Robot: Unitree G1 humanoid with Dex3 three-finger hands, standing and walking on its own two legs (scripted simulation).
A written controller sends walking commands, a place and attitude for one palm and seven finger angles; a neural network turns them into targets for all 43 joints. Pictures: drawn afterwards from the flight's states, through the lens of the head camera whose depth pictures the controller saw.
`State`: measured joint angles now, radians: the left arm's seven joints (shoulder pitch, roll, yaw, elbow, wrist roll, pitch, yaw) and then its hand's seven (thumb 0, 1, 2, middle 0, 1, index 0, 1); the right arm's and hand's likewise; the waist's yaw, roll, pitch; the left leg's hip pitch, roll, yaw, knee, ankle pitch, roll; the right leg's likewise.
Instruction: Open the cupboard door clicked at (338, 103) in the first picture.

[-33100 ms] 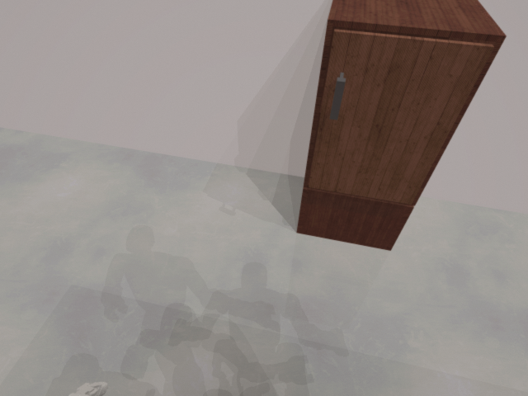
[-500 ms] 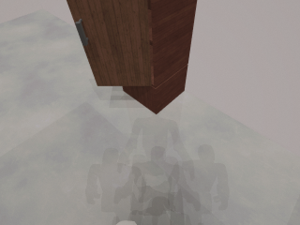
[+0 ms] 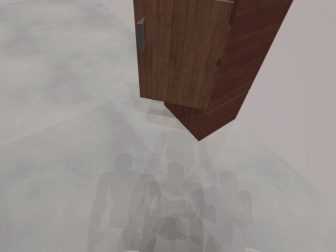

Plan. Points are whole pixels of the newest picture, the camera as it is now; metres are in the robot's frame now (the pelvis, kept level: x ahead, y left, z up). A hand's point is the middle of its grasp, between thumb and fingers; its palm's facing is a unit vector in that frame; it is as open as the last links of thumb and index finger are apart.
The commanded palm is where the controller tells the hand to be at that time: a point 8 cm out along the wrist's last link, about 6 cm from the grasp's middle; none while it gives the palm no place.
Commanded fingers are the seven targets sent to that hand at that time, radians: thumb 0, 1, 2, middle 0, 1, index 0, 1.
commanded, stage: take the last steps up to it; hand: left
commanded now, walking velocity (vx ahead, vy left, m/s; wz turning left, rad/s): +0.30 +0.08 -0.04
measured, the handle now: (142, 34) +0.95 +0.22 +0.00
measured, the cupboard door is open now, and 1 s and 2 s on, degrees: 42 42 42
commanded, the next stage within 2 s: come to a stop and stand still in 0.78 s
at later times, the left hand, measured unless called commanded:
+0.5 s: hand (129, 184) +0.32 +0.15 -0.15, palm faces -0.04 -0.98 -0.19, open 7.4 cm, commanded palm none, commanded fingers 0.00 0.90 0.90 -0.20 -0.30 -0.20 -0.30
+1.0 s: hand (109, 182) +0.32 +0.22 -0.17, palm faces +0.05 -0.99 -0.16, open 7.4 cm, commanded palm none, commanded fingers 0.00 0.90 0.90 -0.20 -0.30 -0.20 -0.30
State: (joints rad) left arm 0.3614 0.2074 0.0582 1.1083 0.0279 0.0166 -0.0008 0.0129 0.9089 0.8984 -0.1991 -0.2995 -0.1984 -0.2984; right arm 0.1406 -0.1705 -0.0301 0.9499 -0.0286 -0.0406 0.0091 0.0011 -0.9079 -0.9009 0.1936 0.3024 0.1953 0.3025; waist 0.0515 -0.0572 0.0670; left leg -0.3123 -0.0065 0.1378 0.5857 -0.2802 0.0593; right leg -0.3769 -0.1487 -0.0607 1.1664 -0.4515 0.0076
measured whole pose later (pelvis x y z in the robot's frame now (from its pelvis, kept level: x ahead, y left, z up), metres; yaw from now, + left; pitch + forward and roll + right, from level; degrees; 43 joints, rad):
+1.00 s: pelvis +0.35 +0.05 +0.01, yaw -2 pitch -1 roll +1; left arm 0.30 0.17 0.03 1.11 0.01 0.00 0.02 0.01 0.91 0.90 -0.20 -0.30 -0.20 -0.30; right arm 0.15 -0.14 0.00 1.00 -0.03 -0.05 -0.03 0.00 -0.91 -0.90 0.19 0.30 0.19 0.30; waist 0.04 -0.06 0.06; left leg -0.27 0.01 0.14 0.49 -0.21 0.05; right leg -0.37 -0.07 -0.06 0.98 -0.45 0.01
